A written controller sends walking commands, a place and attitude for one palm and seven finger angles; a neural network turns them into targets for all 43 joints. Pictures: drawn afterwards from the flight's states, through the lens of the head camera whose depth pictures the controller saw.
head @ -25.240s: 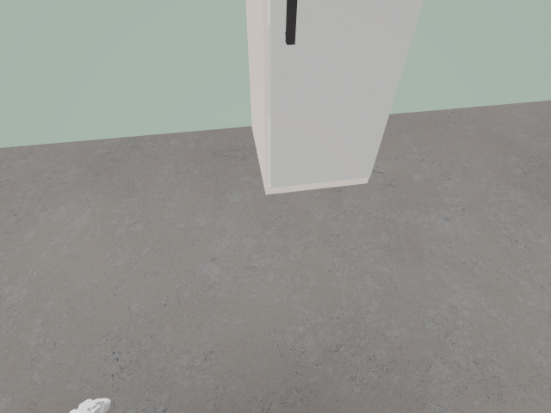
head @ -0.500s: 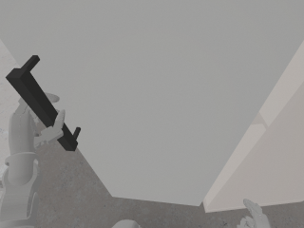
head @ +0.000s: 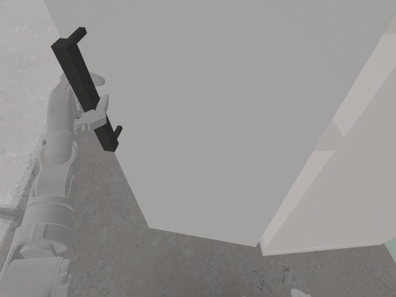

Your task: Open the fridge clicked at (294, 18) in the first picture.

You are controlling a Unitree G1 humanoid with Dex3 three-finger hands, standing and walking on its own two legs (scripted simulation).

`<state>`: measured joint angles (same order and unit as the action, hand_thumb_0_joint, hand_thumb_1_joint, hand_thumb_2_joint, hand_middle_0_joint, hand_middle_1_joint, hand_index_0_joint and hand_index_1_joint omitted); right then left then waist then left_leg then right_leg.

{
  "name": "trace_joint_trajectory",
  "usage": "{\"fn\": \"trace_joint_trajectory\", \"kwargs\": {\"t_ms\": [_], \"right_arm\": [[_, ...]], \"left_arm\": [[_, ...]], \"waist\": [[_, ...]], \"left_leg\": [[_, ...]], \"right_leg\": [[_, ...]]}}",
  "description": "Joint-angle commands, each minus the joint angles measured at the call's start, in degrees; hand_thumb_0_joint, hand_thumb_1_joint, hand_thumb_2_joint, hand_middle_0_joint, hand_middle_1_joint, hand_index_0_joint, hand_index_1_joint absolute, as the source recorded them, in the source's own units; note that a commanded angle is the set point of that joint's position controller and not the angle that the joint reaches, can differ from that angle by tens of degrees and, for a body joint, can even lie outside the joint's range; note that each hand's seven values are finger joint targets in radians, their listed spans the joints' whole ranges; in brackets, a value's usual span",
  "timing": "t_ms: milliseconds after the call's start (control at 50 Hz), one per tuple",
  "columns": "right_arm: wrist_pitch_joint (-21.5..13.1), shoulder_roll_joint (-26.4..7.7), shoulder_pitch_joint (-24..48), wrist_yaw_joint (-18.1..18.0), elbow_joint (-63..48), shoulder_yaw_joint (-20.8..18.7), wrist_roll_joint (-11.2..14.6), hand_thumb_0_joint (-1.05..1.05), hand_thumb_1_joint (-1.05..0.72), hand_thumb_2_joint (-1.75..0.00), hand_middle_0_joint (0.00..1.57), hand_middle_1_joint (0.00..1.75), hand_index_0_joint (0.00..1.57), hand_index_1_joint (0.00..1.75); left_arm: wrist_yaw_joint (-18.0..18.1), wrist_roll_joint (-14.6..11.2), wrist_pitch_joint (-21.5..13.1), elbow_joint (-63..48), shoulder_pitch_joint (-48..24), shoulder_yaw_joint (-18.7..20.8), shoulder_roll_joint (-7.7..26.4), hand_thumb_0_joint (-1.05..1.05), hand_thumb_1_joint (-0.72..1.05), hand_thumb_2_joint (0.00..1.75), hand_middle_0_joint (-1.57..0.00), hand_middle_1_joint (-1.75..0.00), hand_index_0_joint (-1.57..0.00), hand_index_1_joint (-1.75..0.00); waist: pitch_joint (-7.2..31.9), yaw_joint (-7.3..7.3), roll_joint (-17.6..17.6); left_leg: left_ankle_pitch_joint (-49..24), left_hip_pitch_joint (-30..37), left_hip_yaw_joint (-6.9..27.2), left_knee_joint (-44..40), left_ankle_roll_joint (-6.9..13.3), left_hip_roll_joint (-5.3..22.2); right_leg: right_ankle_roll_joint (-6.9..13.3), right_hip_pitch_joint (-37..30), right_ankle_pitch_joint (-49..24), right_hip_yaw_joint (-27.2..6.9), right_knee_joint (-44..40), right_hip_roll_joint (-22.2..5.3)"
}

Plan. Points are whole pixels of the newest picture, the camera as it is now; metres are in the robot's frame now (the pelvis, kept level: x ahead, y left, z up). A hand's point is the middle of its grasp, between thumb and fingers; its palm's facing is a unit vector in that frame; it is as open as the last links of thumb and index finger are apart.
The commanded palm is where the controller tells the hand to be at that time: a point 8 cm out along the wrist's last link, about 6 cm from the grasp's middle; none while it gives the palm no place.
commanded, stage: stop walking and hold the door back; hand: left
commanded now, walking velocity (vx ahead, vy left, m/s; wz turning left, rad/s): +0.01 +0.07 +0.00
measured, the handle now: (97, 98) +0.44 +0.24 +0.16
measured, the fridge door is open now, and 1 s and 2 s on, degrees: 75 73 73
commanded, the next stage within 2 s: loosen the grip on the handle in 0.20 s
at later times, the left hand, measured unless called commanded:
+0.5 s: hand (97, 103) +0.42 +0.23 +0.17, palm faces +0.30 -0.94 -0.17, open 8.0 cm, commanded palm +0.37 +0.27 +0.16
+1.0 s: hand (95, 109) +0.42 +0.24 +0.15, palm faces +0.33 -0.92 -0.19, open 14.5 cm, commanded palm +0.39 +0.29 +0.15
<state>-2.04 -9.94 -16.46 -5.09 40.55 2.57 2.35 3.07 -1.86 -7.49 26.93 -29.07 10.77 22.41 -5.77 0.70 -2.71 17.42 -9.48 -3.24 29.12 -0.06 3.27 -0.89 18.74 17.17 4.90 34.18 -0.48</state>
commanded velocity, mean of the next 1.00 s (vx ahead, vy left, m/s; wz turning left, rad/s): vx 0.00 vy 0.00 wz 0.00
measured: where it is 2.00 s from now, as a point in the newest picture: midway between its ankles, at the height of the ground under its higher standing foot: outside the picture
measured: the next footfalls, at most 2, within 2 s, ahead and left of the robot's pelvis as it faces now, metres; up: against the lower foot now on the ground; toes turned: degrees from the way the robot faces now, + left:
right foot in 0.04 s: +0.09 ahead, -0.12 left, +0.00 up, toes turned -4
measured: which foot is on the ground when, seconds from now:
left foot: down 0.00-1.00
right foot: up 0.00-0.02, down 0.04-1.00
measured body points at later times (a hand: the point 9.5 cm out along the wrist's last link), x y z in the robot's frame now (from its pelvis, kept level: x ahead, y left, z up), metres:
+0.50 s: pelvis +0.01 +0.01 -0.01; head +0.00 +0.02 +0.44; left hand +0.40 +0.28 +0.18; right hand +0.14 -0.26 -0.09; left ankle +0.04 +0.12 -0.74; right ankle +0.05 -0.12 -0.74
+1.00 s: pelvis +0.05 -0.01 -0.01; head +0.08 -0.02 +0.44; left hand +0.40 +0.29 +0.16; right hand +0.18 -0.27 -0.12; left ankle +0.04 +0.12 -0.74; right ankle +0.05 -0.12 -0.74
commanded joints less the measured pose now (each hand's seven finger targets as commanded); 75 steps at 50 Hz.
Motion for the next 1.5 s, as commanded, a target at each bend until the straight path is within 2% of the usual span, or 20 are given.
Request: {"fn": "trace_joint_trajectory", "kwargs": {"t_ms": [0,20,40,140,200,260,280,300,320,340,360,420,520,660,680,760,800,940,980,1480], "right_arm": [[-2.4,-11.4,6.6,-0.8,-7.9,-4.3,-0.1,0.00,-0.90,-0.90,0.20,0.30,0.20,0.30],[-2.2,-10.5,7.0,-1.0,-8.4,-4.6,-0.2,0.00,-0.90,-0.90,0.20,0.30,0.20,0.30],[-2.6,-11.6,6.1,-0.5,-8.4,-6.0,0.5,0.00,-0.90,-0.90,0.20,0.30,0.20,0.30],[-3.0,-10.9,8.9,-1.5,-6.4,-3.4,-0.7,0.00,-0.90,-0.90,0.20,0.30,0.20,0.30],[-3.5,-11.4,8.2,-1.5,-6.0,-3.8,-1.2,0.00,-0.90,-0.90,0.20,0.30,0.20,0.30],[-3.2,-12.8,8.4,-0.9,-8.0,-4.3,-0.3,0.00,-0.90,-0.90,0.20,0.30,0.20,0.30],[-5.6,-14.2,4.4,0.6,-6.9,-8.2,-1.0,0.00,-0.90,-0.90,0.20,0.30,0.20,0.30],[-8.5,-12.8,2.0,1.7,-7.0,-6.3,-2.2,0.00,-0.90,-0.90,0.20,0.30,0.20,0.30],[-9.8,-12.9,2.0,1.8,-7.6,-7.0,-0.6,0.00,-0.90,-0.90,0.20,0.30,0.20,0.30],[-10.4,-12.9,3.1,2.0,-6.8,-6.7,-0.6,0.00,-0.90,-0.90,0.20,0.30,0.20,0.30],[-10.2,-13.1,3.2,2.3,-7.3,-5.9,-1.0,0.00,-0.90,-0.90,0.20,0.30,0.20,0.30],[-10.4,-12.2,5.2,2.8,-8.9,-4.9,-0.8,0.00,-0.90,-0.90,0.20,0.30,0.20,0.30],[-10.7,-12.8,5.5,2.1,-10.2,-4.7,-0.7,0.00,-0.90,-0.90,0.20,0.30,0.20,0.30],[-10.7,-12.4,5.2,0.7,-8.7,-4.4,-1.0,0.00,-0.90,-0.90,0.20,0.30,0.20,0.30],[-10.0,-13.2,3.3,0.2,-6.8,-4.6,-1.3,0.00,-0.90,-0.90,0.20,0.30,0.20,0.30],[-9.5,-11.9,3.2,0.8,-7.8,-5.0,-1.9,0.00,-0.90,-0.90,0.20,0.30,0.20,0.30],[-9.2,-12.1,3.0,1.0,-8.0,-5.4,-2.0,0.00,-0.90,-0.90,0.20,0.30,0.20,0.30],[-7.7,-12.3,4.1,0.6,-8.5,-5.5,-1.1,0.00,-0.90,-0.90,0.20,0.30,0.20,0.30],[-6.6,-12.6,3.1,0.1,-7.8,-5.2,-1.0,0.00,-0.90,-0.90,0.20,0.30,0.20,0.30],[-3.3,-14.8,-2.5,-1.2,-7.7,-5.6,-1.0,0.00,-0.90,-0.90,0.20,0.30,0.20,0.30]], "left_arm": [[2.0,0.6,-4.6,-11.3,-23.1,10.5,20.3,0.00,0.90,0.90,-0.45,-1.40,-0.45,-1.40],[2.2,0.7,-4.7,-10.7,-21.5,13.5,23.3,0.00,0.90,0.90,-0.45,-1.40,-0.45,-1.40],[2.1,0.2,-3.6,-8.8,-17.8,14.0,22.6,0.00,0.90,0.90,-0.45,-1.40,-0.45,-1.40],[2.5,-0.2,-5.1,-12.3,-20.9,14.3,20.9,0.00,0.90,0.90,-0.45,-1.40,-0.45,-1.40],[2.4,-0.5,-6.1,-13.3,-23.1,11.2,17.8,0.00,0.90,0.90,-0.45,-1.40,-0.45,-1.40],[1.8,-1.0,-6.8,-13.0,-20.1,7.1,12.5,0.00,0.90,0.90,-0.45,-1.40,-0.45,-1.40],[0.8,6.2,-8.0,-9.6,-59.4,28.9,46.1,0.00,0.90,0.90,-0.45,-1.40,-0.45,-1.40],[-2.3,7.0,-4.0,9.1,-44.8,11.2,19.3,0.00,0.78,0.84,-0.45,-1.40,-0.45,-1.40],[-3.9,3.9,-4.7,2.0,-34.4,10.3,12.4,0.00,0.66,0.78,-0.45,-1.40,-0.45,-1.40],[-3.8,1.8,-5.3,3.8,-26.7,11.7,11.9,0.00,0.54,0.73,-0.45,-1.40,-0.45,-1.40],[-2.6,-0.8,-7.3,-3.7,-25.2,12.1,12.4,0.00,0.42,0.67,-0.45,-1.40,-0.45,-1.40],[0.9,2.8,-10.0,-4.9,-24.8,5.3,9.0,0.00,0.05,0.49,-0.45,-1.40,-0.45,-1.40],[1.9,2.5,-11.2,-8.4,-22.8,5.3,10.1,0.00,-0.55,0.20,-0.42,-1.37,-0.42,-1.37],[0.8,-0.7,-10.2,-14.5,-20.8,6.9,9.9,0.00,-0.55,0.20,-0.33,-1.25,-0.33,-1.25],[1.2,-0.2,-9.8,-8.2,-19.4,13.9,17.4,0.00,-0.55,0.20,-0.32,-1.23,-0.32,-1.23],[-0.3,-0.8,-11.9,-16.7,-16.8,10.5,12.4,0.00,-0.55,0.20,-0.26,-1.17,-0.26,-1.17],[-0.9,-1.7,-12.1,-18.0,-12.4,12.5,13.3,0.00,-0.55,0.20,-0.25,-1.15,-0.25,-1.15],[-2.2,-2.7,-9.6,-19.1,-9.4,11.9,12.2,0.00,-0.55,0.20,-0.25,-1.15,-0.25,-1.15],[-3.1,-2.7,-8.8,-12.1,-8.6,15.5,16.3,0.00,-0.55,0.20,-0.25,-1.15,-0.25,-1.15],[-17.8,-6.7,-15.6,2.4,-16.5,25.8,32.3,0.00,-0.55,0.20,-0.25,-1.15,-0.25,-1.15]], "waist": [[22.7,-0.39,5.3],[21.9,0.24,13.2],[22.5,0.78,15.4],[18.5,-0.05,9.9],[18.2,-1.26,6.8],[17.2,-0.05,-8.9],[17.9,2.46,6.3],[33.5,-4.54,10.4],[30.8,-1.57,5.4],[27.6,0.93,-8.6],[25.1,1.10,-12.0],[15.0,-1.08,-4.1],[18.4,-1.12,2.1],[23.1,-0.67,0.5],[21.6,-0.59,3.8],[29.2,0.16,-2.2],[29.4,0.77,0.1],[24.6,0.12,0.5],[21.4,-0.16,2.9],[27.9,-0.88,-1.7]], "left_leg": [[-11.6,-13.4,0.3,13.8,2.5,3.9],[7.4,-22.1,-0.7,24.0,0.1,-2.2],[16.0,-23.3,4.7,31.6,-0.1,-2.2],[6.3,-9.3,2.1,13.3,-0.2,0.1],[-5.8,2.9,-0.4,-1.3,-0.5,-1.7],[-4.0,-0.7,15.3,-11.9,5.0,11.1],[-8.2,-9.5,2.7,-0.6,6.4,8.0],[-16.6,-5.1,-1.1,-3.5,1.5,-2.7],[-14.2,-2.7,1.9,-2.5,0.0,-1.8],[-12.9,0.8,1.7,-2.3,-1.8,-1.3],[-8.2,2.1,2.9,-3.3,-2.0,-1.4],[5.2,-6.9,3.9,-5.3,-0.1,-1.0],[7.3,-6.9,3.5,-4.6,1.1,-1.2],[-6.8,-3.5,2.0,-1.2,1.2,-1.7],[-8.3,-5.8,1.8,-0.3,1.2,-1.7],[-20.0,-1.4,1.1,2.4,1.0,-2.3],[-23.3,-1.6,1.0,3.3,1.0,-2.2],[-19.7,-5.0,0.3,3.2,1.4,-2.8],[-16.2,-8.3,0.0,3.2,1.4,-3.0],[-15.6,-10.8,1.6,7.5,2.0,-3.1]], "right_leg": [[5.2,-27.9,-10.5,-12.0,-10.1,-9.3],[10.8,-30.8,-21.4,-25.1,-12.2,-18.4],[13.4,-27.7,-17.2,-29.2,-14.5,-22.8],[8.8,-10.9,-9.3,-11.2,-13.2,-14.9],[4.5,-3.2,0.5,-8.6,-12.6,-10.6],[0.0,-3.6,5.5,-3.3,-1.8,-0.3],[2.7,-15.6,-6.5,-10.3,-4.7,-7.0],[4.8,-12.0,-18.8,-2.1,-2.4,-0.1],[3.7,-5.5,-14.0,-1.1,-3.8,-0.9],[4.1,-3.0,-9.8,-1.7,-4.3,-1.7],[3.5,-1.2,-7.4,-2.0,-5.1,-0.8],[3.2,3.1,-0.3,-2.6,-5.3,-0.5],[2.7,1.7,2.8,-3.7,-5.9,-0.2],[2.5,-1.5,-5.5,-3.3,-5.4,0.1],[2.3,-1.6,-7.1,-3.4,-5.2,0.1],[2.3,-4.4,-17.7,-3.0,-2.1,0.2],[2.1,-5.3,-21.0,-2.7,-1.4,0.4],[1.7,-4.8,-21.2,-3.0,-2.0,0.2],[1.4,-3.7,-19.3,-3.4,-2.5,0.0],[1.5,0.3,-17.2,-3.9,0.4,1.2]]}}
